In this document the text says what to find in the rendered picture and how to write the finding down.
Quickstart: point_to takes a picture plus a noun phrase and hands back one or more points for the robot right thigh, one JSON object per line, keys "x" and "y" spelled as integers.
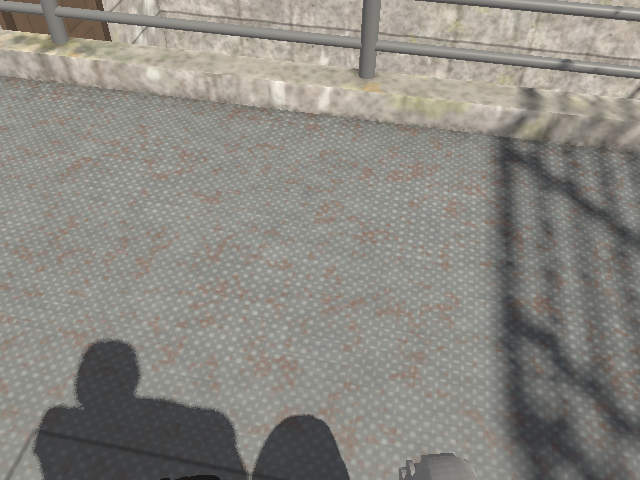
{"x": 443, "y": 466}

